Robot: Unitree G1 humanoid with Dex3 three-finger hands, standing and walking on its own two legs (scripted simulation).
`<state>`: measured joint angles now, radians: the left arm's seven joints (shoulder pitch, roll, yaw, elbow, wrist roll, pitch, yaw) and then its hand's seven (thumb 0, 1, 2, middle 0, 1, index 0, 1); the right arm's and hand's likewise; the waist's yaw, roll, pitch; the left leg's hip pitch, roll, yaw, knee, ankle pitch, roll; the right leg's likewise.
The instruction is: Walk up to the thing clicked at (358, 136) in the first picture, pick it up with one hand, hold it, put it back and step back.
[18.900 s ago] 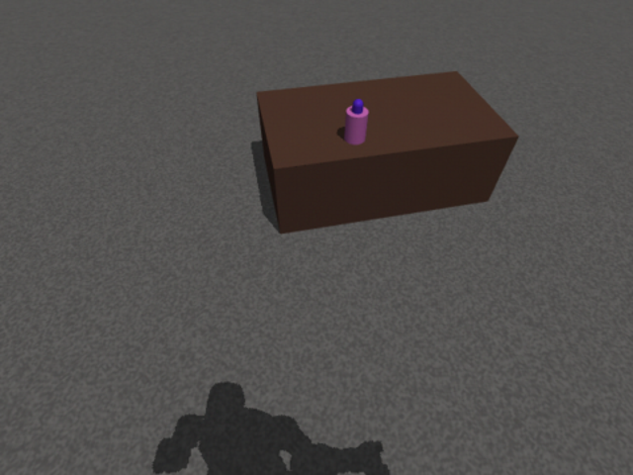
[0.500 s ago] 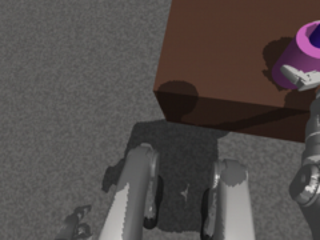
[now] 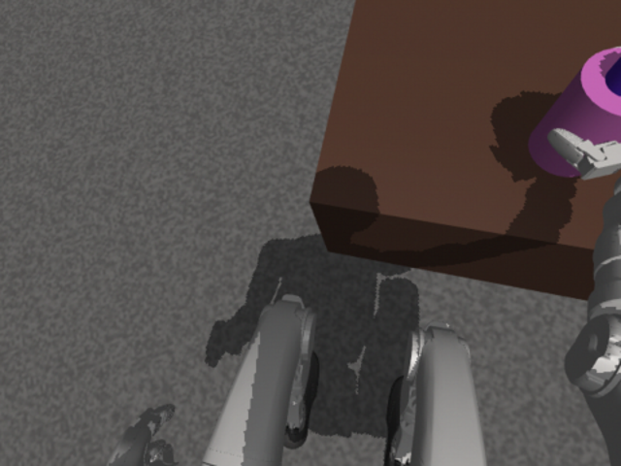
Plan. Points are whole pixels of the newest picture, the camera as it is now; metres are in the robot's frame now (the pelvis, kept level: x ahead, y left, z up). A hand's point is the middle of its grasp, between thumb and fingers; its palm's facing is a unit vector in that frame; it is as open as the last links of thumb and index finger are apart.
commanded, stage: settle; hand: right
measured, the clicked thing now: (604, 105) +0.53 -0.23 +0.02
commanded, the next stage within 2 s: lift in 0.46 s
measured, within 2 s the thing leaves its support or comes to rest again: neither
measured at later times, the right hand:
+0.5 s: hand out of the picture +0.52 -0.24 +0.03, palm faces +0.26 +0.96 -0.03, open 11.4 cm
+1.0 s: hand out of the picture +0.50 -0.23 +0.08, palm faces +0.27 +0.96 -0.04, open 11.4 cm
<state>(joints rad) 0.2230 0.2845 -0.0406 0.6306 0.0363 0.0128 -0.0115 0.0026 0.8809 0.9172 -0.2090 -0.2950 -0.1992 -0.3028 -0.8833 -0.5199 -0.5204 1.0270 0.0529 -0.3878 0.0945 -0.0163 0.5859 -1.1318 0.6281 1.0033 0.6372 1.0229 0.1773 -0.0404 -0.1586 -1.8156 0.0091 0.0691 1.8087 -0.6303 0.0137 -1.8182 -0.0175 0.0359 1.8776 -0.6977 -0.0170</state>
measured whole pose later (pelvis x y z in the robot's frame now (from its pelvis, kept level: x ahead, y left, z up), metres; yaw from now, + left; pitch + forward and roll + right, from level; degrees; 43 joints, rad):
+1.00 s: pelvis +0.01 +0.00 +0.07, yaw +0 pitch +32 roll +4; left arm 0.23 0.24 -0.02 0.68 0.03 -0.01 0.01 0.00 0.91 0.90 -0.21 -0.31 -0.21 -0.30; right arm -0.70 -0.40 -0.44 0.88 0.08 -0.39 0.03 -0.02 0.58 -1.13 0.62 1.01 0.63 1.03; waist 0.14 -0.03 -0.17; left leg -1.53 -0.01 0.07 1.56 -0.58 0.01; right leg -1.54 -0.03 0.04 1.63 -0.65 -0.01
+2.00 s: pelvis +0.05 +0.00 +0.22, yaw -2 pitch +13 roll +2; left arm 0.25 0.20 0.00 0.70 0.02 -0.06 0.04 0.01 0.90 0.91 -0.20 -0.30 -0.19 -0.30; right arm -0.24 -0.18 -0.20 0.56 0.11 -0.40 -0.08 -0.02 0.59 -1.14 0.63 1.00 0.64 1.02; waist 0.05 -0.01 -0.07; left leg -0.75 -0.01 0.04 0.94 -0.42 0.01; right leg -0.74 -0.02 0.01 0.99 -0.48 -0.01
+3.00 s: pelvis +0.06 -0.01 +0.24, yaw -2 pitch +7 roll +1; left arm 0.24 0.20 0.00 0.70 0.01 -0.05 0.05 0.01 0.89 0.91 -0.21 -0.31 -0.21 -0.31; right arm -0.12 -0.15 -0.12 0.44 0.12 -0.35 -0.12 -0.02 0.59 -1.14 0.64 0.99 0.65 1.01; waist 0.02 -0.01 -0.04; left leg -0.53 0.00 0.03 0.78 -0.37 0.00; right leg -0.53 -0.01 0.00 0.83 -0.43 -0.01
